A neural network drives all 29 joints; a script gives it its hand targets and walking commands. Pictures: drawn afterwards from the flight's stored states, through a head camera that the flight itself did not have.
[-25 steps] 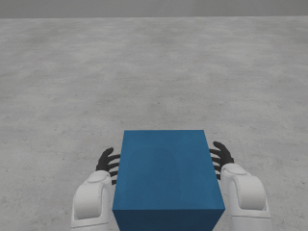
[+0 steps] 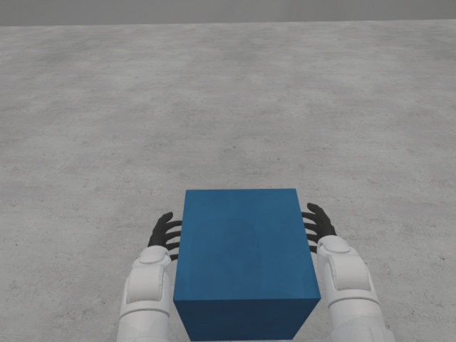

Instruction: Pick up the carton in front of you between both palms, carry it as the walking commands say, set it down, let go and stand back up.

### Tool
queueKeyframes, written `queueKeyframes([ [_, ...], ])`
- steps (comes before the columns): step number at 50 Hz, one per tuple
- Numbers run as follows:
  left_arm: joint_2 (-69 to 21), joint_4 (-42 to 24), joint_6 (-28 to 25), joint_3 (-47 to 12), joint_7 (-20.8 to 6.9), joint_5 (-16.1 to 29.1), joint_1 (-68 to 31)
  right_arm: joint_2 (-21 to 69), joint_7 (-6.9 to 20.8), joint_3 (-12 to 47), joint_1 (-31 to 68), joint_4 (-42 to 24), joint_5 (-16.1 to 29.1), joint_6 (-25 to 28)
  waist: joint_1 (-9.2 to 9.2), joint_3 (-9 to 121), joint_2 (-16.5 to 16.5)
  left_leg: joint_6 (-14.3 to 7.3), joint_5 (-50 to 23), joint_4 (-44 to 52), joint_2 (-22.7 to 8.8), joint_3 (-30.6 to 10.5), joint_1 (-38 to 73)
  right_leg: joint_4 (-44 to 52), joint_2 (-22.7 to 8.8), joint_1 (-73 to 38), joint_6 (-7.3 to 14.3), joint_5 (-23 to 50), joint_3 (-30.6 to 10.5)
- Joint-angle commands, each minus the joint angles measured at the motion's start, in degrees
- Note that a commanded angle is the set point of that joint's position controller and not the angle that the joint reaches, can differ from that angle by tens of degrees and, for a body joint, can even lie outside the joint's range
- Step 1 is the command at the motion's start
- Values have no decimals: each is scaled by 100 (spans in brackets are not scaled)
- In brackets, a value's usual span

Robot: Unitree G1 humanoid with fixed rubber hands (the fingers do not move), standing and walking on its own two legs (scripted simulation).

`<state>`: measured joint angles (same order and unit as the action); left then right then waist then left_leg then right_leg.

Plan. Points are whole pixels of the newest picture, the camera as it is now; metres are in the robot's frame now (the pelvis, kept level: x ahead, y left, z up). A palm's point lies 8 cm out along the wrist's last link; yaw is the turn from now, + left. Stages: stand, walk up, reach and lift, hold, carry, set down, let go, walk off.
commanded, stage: carry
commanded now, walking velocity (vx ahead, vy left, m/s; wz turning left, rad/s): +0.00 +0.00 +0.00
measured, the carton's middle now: (241, 267) +0.30 +0.00 -0.04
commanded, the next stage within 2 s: none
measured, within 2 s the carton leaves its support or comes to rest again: neither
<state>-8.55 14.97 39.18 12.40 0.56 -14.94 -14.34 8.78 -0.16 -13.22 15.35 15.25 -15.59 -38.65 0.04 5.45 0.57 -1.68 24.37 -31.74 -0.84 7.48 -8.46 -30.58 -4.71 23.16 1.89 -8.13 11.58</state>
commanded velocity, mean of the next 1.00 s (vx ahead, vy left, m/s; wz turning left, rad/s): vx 0.23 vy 0.00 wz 0.00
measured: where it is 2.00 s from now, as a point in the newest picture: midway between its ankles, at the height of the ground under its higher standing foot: (239, 341)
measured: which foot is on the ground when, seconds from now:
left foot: down 0.00-0.86, up 0.88-1.00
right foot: down 0.00-1.00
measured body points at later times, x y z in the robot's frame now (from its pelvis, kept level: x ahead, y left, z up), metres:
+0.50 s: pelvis -0.01 +0.00 +0.00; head -0.03 +0.00 +0.45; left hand +0.29 +0.16 +0.03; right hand +0.29 -0.15 +0.04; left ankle -0.08 +0.09 -0.73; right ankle +0.09 -0.11 -0.73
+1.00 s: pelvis +0.10 -0.03 +0.02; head +0.10 -0.03 +0.47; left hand +0.39 +0.13 +0.04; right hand +0.40 -0.18 +0.04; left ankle +0.06 +0.10 -0.67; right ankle +0.08 -0.11 -0.73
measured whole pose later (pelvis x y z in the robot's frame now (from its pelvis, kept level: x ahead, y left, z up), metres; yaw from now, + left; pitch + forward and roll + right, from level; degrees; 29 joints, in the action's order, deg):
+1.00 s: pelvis +0.10 -0.03 +0.02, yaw +1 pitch +3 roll +1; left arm -7.8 6.7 41.9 8.2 1.8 -11.8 -9.9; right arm 7.8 -1.2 -9.3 10.7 6.1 -12.5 -42.0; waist 0.8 3.8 -0.3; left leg -0.4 22.4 -52.1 -4.3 5.5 -24.8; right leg -18.8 -2.6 10.8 2.4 -11.4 12.5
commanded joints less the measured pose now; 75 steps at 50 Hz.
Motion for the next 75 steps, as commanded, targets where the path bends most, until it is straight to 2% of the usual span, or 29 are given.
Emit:
queueKeyframes([
  [1,-5179,-579,-259,-3212,-1251,1434,-2848,5234,1225,3211,2485,-320,1376,157,-14,1355,-17,-88,-1463,649,-719,-599,-531,189,-518,-1387,51,980,-734],
  [7,-5008,-865,65,-3312,-1220,1520,-2519,5083,1193,3355,2185,-606,1496,-171,-18,1371,-26,-80,-1618,578,-724,-600,-541,156,-531,-1357,62,1141,-716],
  [28,-4976,-1005,93,-3394,-1206,1570,-2565,5045,1169,3423,2228,-754,1546,-194,-15,1280,-4,-91,-1635,610,-737,-647,-587,216,-524,-1335,57,1072,-715],
  [29,-4970,-1000,92,-3382,-1207,1573,-2564,5057,1171,3417,2224,-756,1536,-195,-16,1280,36,-99,-1190,797,-774,-660,-564,295,-509,-1306,29,589,-660],
  [31,-4983,-1049,76,-3415,-1217,1611,-2686,5080,1173,3421,2271,-812,1525,-192,-29,956,253,-296,670,1575,-985,-1002,-581,242,-314,-968,-139,-1071,-389],
  [33,-4958,-1093,24,-3434,-1233,1635,-2965,5126,1175,3451,2423,-852,1543,-164,-95,221,600,-599,1869,2494,-1496,-1803,-469,-351,25,-106,-307,-1464,3],
  [34,-4981,-1109,-4,-3445,-1239,1633,-3080,5159,1177,3469,2528,-865,1553,-139,-104,-2,690,-703,1644,2634,-1726,-1999,-295,-667,-29,200,-309,-1248,-89],
  [36,-4989,-1154,-23,-3487,-1245,1667,-3170,5165,1165,3511,2553,-924,1571,-112,-130,-20,637,-783,195,2511,-1765,-1842,561,-649,-91,829,-268,-1250,-226],
  [38,-4989,-1081,-14,-3482,-1242,1694,-2995,5149,1141,3566,2483,-953,1597,-122,-140,410,582,-743,-1830,1856,-1551,-1376,1443,-348,109,812,-223,-1312,-55],
  [40,-5008,-973,11,-3442,-1233,1675,-2636,5111,1119,3592,2315,-915,1573,-161,-31,887,497,-452,-2656,1006,-1188,-619,1257,717,411,-485,-158,-735,308],
  [41,-5003,-917,26,-3388,-1234,1641,-2557,5095,1108,3575,2154,-830,1545,-181,10,1231,309,-203,-3027,299,-976,-191,478,1014,322,-1960,-57,-402,141],
  [42,-4983,-839,51,-3313,-1223,1548,-2292,5061,1119,3606,2187,-875,1543,-216,145,1705,-531,114,-2592,-940,-625,241,-823,1247,-649,-3345,422,-737,-1401],
  [43,-4925,-776,73,-3230,-1220,1472,-2071,5030,1141,3604,2135,-928,1552,-250,205,1743,-1649,217,-702,-2056,-125,217,-2359,1632,-1748,-4162,1026,-111,-3294],
  [44,-4925,-839,72,-3229,-1212,1499,-2058,4989,1169,3625,2096,-929,1564,-231,166,1451,-1394,144,626,-2821,-74,-318,-2924,1785,-2007,-3994,1278,729,-3627],
  [45,-4960,-981,57,-3278,-1201,1529,-2128,5016,1183,3651,2081,-947,1613,-191,158,1405,-767,67,748,-3186,-348,-565,-3065,1689,-2046,-3810,1287,1006,-3220],
  [46,-4993,-1176,36,-3419,-1200,1613,-2273,5061,1181,3684,2082,-982,1646,-150,128,1456,-294,21,510,-3052,-534,-662,-3099,1721,-1957,-3680,1121,647,-2844],
  [47,-5020,-1393,11,-3599,-1203,1732,-2450,5092,1169,3736,2090,-1080,1684,-115,101,1331,-167,31,188,-2575,-657,-642,-2997,1934,-1783,-3347,873,152,-2430],
  [48,-5037,-1559,-15,-3739,-1201,1832,-2595,5124,1154,3841,2145,-1223,1749,-83,101,1262,-260,79,-158,-2093,-647,-494,-2777,2138,-1567,-3069,702,-176,-2006],
  [51,-4968,-1876,-20,-4017,-1153,1995,-2713,5060,1077,4094,2173,-1570,1857,-90,107,1131,-659,246,-835,-1265,-556,-149,-2608,2397,-1308,-2852,625,-383,-1416],
  [59,-4422,-1439,127,-3457,-1011,1508,-1936,4491,992,3684,1808,-1350,1618,-191,134,704,-1041,228,-1835,308,-328,382,-1851,1931,-1050,-2623,302,610,-492],
  [60,-4444,-1422,123,-3462,-1009,1495,-1989,4518,1003,3649,1842,-1284,1625,-180,120,698,-1012,223,-1879,508,-262,497,-1522,1596,-996,-2522,204,793,-339],
  [62,-4502,-1371,123,-3477,-1008,1453,-2051,4559,1026,3545,1813,-1073,1608,-159,7,1063,-481,161,-2080,908,-59,747,152,127,-627,-1784,-128,1562,172],
  [63,-4489,-1355,136,-3459,-1015,1437,-2034,4583,1041,3484,1693,-964,1566,-173,-108,1442,187,37,-2780,1081,-963,-311,1097,-1117,-405,-1036,-442,493,239],
  [64,-4566,-1310,163,-3517,-1022,1504,-2061,4526,1061,3373,1568,-891,1492,-159,-151,1780,1391,-722,-3497,1295,-2256,-2211,2160,-2414,196,339,-614,-1053,-22],
  [65,-4629,-1327,144,-3645,-1044,1523,-1982,4663,1073,3379,1542,-794,1559,-118,-118,1813,1673,-1111,-4561,1454,-2504,-2637,2243,-3106,246,898,-502,-2324,-538],
  [66,-4725,-1368,89,-3733,-1075,1583,-2046,4772,1093,3394,1467,-790,1614,-57,-115,1792,1248,-1116,-5347,1395,-2444,-2216,2069,-3439,113,1001,-373,-2455,-838],
  [68,-4944,-1459,-90,-3875,-1134,1663,-2122,4981,1155,3503,1436,-867,1651,95,-95,1932,555,-778,-5428,1337,-2120,-1252,1767,-2783,-190,813,-244,-2111,-1053],
  [70,-5075,-1509,-284,-4004,-1128,1694,-2126,5063,1187,3632,1588,-948,1675,294,-54,1968,598,-525,-5296,1389,-1758,-555,1397,-1558,-71,243,-260,-1690,-844],
  [75,-5049,-1931,-417,-4361,-1032,1816,-2128,5024,1165,4013,1681,-1447,1846,443,-66,2013,837,-516,-4591,1198,-1516,68,981,-150,147,-577,-209,-572,-398],
])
